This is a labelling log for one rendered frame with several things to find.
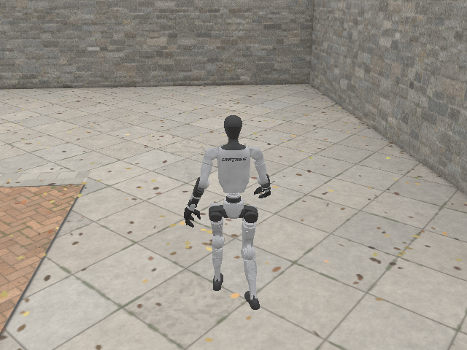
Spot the left robot forearm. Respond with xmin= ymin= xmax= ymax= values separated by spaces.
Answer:
xmin=187 ymin=177 xmax=204 ymax=211

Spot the left robot hand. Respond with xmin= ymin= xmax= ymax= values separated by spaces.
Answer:
xmin=184 ymin=207 xmax=201 ymax=228

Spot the robot torso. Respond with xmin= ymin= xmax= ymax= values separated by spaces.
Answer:
xmin=217 ymin=143 xmax=250 ymax=219

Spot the left robot upper arm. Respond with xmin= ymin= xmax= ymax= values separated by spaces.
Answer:
xmin=198 ymin=147 xmax=218 ymax=189

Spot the right robot hand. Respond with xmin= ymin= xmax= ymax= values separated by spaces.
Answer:
xmin=254 ymin=187 xmax=271 ymax=198

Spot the right robot upper arm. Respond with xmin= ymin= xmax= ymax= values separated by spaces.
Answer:
xmin=249 ymin=147 xmax=269 ymax=184

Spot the robot left foot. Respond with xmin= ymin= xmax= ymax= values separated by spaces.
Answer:
xmin=213 ymin=273 xmax=223 ymax=291

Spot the right robot forearm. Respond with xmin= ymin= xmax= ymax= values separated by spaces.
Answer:
xmin=261 ymin=174 xmax=271 ymax=193

